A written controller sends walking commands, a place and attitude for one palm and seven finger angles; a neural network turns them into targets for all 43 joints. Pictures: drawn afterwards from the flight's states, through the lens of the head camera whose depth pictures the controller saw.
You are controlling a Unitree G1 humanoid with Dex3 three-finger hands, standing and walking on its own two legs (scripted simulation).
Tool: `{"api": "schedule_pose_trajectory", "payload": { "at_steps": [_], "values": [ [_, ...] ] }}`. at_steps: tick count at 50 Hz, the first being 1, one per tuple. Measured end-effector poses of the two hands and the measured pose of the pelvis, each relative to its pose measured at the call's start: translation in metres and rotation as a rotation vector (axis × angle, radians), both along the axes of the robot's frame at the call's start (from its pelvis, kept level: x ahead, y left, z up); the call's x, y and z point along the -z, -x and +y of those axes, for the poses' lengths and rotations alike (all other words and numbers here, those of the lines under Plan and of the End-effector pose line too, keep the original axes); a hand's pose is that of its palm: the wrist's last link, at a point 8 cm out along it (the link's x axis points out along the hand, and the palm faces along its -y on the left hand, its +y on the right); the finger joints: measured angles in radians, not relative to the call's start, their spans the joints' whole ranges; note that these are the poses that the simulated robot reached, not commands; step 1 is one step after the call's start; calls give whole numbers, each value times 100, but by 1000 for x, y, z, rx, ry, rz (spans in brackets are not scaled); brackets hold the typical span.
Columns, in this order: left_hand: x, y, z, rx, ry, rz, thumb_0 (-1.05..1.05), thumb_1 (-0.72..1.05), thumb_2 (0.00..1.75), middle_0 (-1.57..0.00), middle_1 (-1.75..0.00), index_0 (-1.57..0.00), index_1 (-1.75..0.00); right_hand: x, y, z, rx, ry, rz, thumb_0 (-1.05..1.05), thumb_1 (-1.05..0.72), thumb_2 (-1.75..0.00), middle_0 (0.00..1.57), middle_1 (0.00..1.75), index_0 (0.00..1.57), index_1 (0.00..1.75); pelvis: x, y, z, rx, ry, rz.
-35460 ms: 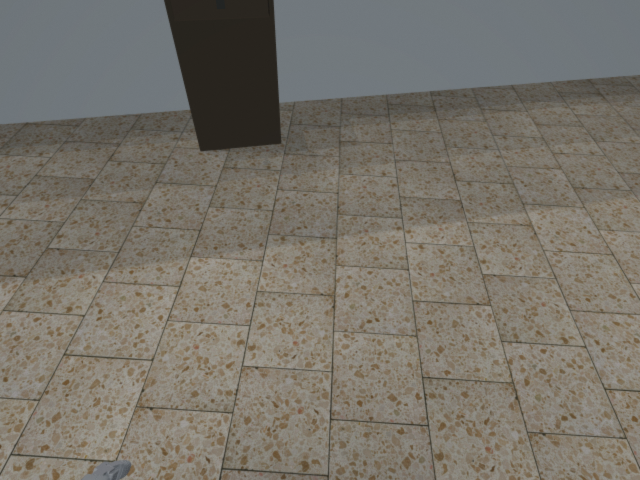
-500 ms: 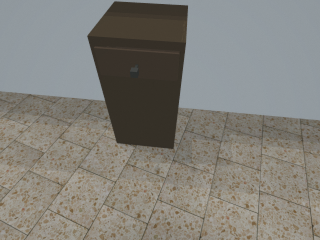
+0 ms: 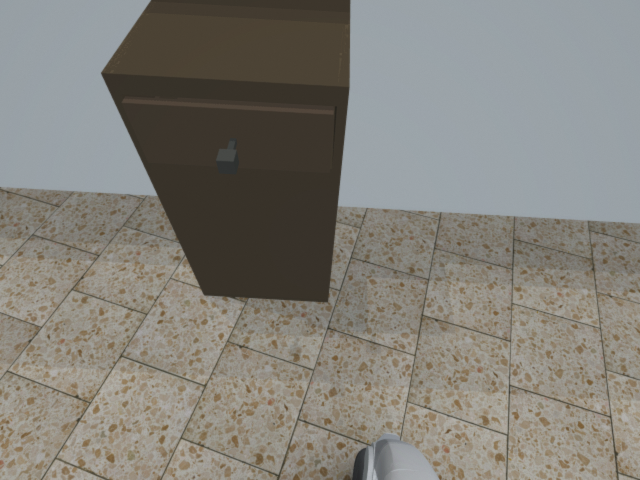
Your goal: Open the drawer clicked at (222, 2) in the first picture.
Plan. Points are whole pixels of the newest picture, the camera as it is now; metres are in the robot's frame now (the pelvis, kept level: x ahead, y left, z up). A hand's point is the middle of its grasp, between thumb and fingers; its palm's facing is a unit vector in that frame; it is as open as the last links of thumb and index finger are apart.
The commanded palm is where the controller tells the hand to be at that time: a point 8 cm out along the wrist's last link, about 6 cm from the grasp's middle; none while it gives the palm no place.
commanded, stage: take the last steps up to it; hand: left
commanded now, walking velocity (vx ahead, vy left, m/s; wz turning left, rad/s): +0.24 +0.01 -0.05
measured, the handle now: (229, 154) +0.66 +0.20 -0.05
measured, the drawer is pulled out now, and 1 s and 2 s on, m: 0.02 0.02 0.02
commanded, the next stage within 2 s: come to a stop and stand still in 0.24 s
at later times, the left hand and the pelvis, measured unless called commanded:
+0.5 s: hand (223, 460) +0.16 +0.15 -0.18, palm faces +0.07 -0.99 -0.14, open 7.3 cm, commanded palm none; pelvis +0.15 -0.02 +0.00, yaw +0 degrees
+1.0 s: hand (243, 435) +0.19 +0.12 -0.16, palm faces -0.01 -0.96 -0.28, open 7.4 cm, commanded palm none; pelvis +0.13 -0.08 +0.00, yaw -1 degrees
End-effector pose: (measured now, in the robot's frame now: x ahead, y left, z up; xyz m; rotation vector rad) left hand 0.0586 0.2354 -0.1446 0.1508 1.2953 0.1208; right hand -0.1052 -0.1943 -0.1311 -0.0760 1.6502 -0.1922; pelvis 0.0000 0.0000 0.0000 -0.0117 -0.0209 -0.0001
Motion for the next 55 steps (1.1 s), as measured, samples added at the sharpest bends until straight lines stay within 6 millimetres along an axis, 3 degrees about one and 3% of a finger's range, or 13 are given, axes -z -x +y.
{"api": "schedule_pose_trajectory", "payload": {
  "at_steps": [3, 6, 10, 16, 21, 27, 33, 41, 47, 55],
  "values": [
    [5, -52, -11, 30, -24, -73, 1, 93, 90, -20, -30, -20, -30, 12, -7, -10, 36, -21, 54, 1, -91, -90, 20, 30, 20, 30, 14, -30, -16, 1, -9, -5],
    [10, -79, -21, 17, -42, -127, 0, 92, 90, -20, -30, -20, -30, 26, -35, -28, 44, -25, 60, 1, -91, -90, 20, 30, 20, 30, 23, -49, -28, -1, -14, -21],
    [7, -85, -39, 21, -26, -69, 0, 92, 90, -20, -30, -20, -30, 24, -110, -52, 21, 16, -79, 1, -91, -90, 20, 30, 20, 30, 12, -68, -35, -2, 2, -16],
    [1, -90, -41, -12, -9, -7, 0, 95, 90, -20, -30, -20, -30, 6, -219, -65, -46, 60, -285, 1, -93, -90, 20, 30, 20, 30, -2, -101, -35, 4, 3, 16],
    [10, -93, -38, -63, 33, 41, 0, 94, 90, -20, -30, -20, -30, 2, -277, -62, -105, 90, -360, 1, -94, -90, 19, 30, 20, 30, 2, -135, -23, 3, 30, 18],
    [9, -100, -36, -74, 38, 107, 1, 93, 90, -20, -30, -20, -30, -3, -317, -47, -132, 92, -365, 1, -95, -90, 20, 30, 20, 30, -4, -159, -16, 8, -2, 15],
    [-2, -114, -23, -39, -27, 124, 1, 92, 90, -20, -30, -20, -30, 2, -327, -51, -103, 81, -379, 0, -93, -90, 20, 30, 20, 30, -5, -155, -21, 27, -16, 15],
    [-21, -137, -21, -9, -165, 2, 0, 91, 90, -20, -30, -20, -30, 26, -300, -102, -75, 64, -332, 0, -92, -90, 20, 30, 21, 30, 6, -142, -58, 40, -43, 10],
    [-24, -130, -51, 13, -151, -1, 0, 91, 90, -20, -30, -20, -30, 22, -280, -136, -52, 71, -309, 1, -91, -90, 20, 30, 20, 30, 2, -131, -77, 14, -37, -7],
    [-3, -122, -97, -13, -21, -29, 0, 91, 90, -20, -30, -20, -30, 10, -247, -139, -86, 89, -274, 1, -91, -90, 20, 30, 20, 30, 1, -121, -90, -10, -9, -4]
  ]
}}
